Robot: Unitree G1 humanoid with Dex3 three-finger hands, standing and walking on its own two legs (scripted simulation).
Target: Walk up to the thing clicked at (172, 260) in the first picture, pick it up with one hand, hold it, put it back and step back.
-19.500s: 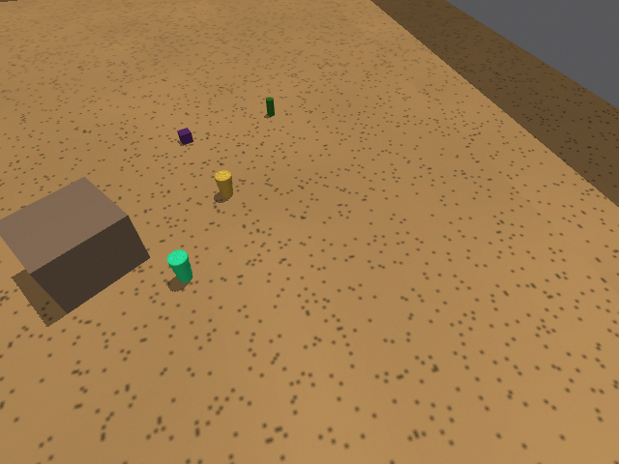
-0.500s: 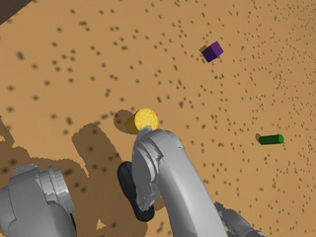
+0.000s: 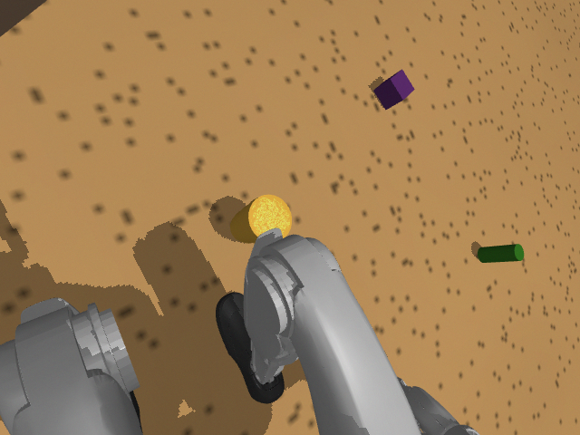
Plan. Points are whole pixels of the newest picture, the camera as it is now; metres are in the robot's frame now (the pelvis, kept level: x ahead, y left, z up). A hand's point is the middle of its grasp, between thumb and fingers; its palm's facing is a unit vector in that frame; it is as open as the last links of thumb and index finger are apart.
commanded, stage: close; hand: left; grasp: from above
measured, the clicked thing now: out of the picture +0.47 +0.38 -0.25
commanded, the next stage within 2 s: settle in 0.60 s
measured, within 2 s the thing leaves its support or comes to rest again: neither
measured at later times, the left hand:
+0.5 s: hand out of the picture +0.45 +0.41 -0.20, palm faces -0.43 -0.12 -0.90, open 10.0 cm
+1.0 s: hand out of the picture +0.46 +0.41 -0.20, palm faces -0.43 -0.12 -0.90, open 8.9 cm
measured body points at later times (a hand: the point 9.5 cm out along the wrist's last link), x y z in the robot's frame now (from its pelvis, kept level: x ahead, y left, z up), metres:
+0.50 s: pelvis +0.00 +0.00 +0.00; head +0.26 +0.14 +0.33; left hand +0.47 +0.41 -0.15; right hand +0.07 -0.25 -0.05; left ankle +0.07 +0.12 -0.28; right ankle +0.13 -0.11 -0.28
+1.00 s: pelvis +0.00 +0.00 +0.00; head +0.27 +0.15 +0.33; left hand +0.48 +0.42 -0.15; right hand +0.07 -0.25 -0.05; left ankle +0.07 +0.12 -0.28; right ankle +0.13 -0.11 -0.28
